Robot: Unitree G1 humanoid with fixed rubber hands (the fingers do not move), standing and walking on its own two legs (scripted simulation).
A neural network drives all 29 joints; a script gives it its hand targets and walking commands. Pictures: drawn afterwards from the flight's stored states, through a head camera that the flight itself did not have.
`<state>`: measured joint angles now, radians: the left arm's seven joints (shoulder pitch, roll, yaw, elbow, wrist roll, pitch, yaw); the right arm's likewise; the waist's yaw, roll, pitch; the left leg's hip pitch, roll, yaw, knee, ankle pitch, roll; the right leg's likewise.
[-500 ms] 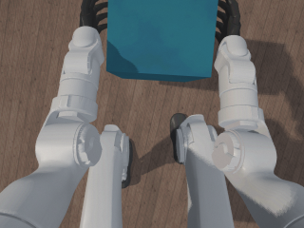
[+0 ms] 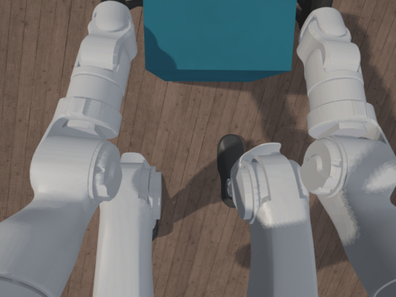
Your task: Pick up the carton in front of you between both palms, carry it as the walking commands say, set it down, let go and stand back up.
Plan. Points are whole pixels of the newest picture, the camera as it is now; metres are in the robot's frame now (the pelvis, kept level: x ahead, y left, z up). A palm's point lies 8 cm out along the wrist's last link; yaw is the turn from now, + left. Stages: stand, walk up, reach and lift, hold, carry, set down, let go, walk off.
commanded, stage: set down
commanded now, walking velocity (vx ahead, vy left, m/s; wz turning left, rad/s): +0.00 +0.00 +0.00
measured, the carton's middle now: (212, 21) +0.53 -0.09 -0.24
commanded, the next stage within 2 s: none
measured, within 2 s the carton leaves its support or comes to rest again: rests again in 0.38 s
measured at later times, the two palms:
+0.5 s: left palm (122, 11) +0.54 +0.06 -0.18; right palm (313, 18) +0.51 -0.25 -0.17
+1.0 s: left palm (110, 17) +0.54 +0.08 -0.20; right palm (312, 31) +0.49 -0.26 -0.19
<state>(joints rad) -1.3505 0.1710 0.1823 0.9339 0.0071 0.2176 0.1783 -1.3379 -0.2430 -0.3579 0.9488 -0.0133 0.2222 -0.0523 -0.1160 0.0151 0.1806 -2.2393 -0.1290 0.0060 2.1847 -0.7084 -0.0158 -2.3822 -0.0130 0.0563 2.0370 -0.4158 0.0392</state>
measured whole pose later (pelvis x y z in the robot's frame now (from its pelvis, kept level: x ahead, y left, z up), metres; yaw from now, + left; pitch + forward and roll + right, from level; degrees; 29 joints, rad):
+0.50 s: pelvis -0.01 +0.00 -0.01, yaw +0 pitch +39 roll +0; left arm -1.45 0.16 0.23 1.01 0.09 0.20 0.07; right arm -1.41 -0.32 -0.42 1.08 -0.04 0.17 0.01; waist -0.10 0.00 0.30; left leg -2.22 -0.15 -0.01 2.23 -0.69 -0.03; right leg -2.35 -0.03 0.04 2.07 -0.40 0.03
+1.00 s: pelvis -0.02 +0.00 -0.01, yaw -1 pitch +35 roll -1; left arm -1.50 0.27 0.14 1.10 0.05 0.12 0.08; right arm -1.47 -0.36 -0.42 1.23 0.02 0.04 -0.03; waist -0.09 -0.02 0.42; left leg -2.17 -0.14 -0.03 2.24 -0.69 -0.04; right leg -2.30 -0.02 0.02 2.07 -0.39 0.03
